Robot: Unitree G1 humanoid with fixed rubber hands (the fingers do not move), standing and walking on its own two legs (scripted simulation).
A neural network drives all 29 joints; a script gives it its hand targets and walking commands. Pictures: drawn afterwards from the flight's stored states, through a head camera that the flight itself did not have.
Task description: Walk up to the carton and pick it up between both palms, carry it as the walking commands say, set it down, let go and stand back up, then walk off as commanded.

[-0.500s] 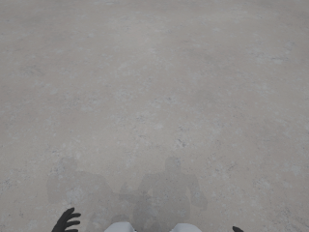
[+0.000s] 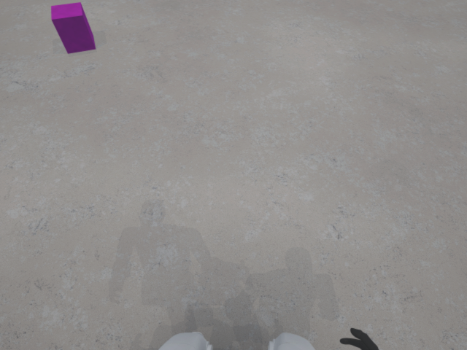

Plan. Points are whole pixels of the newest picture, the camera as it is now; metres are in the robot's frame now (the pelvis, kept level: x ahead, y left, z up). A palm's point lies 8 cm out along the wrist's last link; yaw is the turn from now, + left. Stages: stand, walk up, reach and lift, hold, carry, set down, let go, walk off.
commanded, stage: walk up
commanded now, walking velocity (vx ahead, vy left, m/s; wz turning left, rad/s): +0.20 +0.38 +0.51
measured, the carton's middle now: (74, 28) +2.19 +1.14 -0.63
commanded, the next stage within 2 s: none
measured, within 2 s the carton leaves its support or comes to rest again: neither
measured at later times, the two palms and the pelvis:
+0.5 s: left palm (33, 299) +0.21 +0.37 -0.11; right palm (291, 339) +0.14 -0.11 -0.14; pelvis +0.12 +0.12 +0.01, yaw +13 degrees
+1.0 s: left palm out of the picture +0.22 +0.51 -0.12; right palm (204, 198) +0.43 +0.06 -0.11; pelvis +0.30 +0.26 +0.01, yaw +20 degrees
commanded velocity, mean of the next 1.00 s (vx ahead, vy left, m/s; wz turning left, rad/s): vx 0.42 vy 0.28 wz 0.37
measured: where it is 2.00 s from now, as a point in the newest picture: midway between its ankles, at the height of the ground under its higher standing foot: (127, 210)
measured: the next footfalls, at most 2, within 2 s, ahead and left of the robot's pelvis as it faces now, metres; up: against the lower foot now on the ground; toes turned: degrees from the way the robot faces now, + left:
left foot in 0.16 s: +0.06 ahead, +0.19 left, +0.00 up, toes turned +8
right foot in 0.48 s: +0.25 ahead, +0.06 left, +0.00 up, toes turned +2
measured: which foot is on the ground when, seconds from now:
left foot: up 0.00-0.14, down 0.16-0.50, up 0.52-0.78, down 0.80-1.00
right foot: down 0.00-0.18, up 0.20-0.46, down 0.48-0.84, up 0.86-1.00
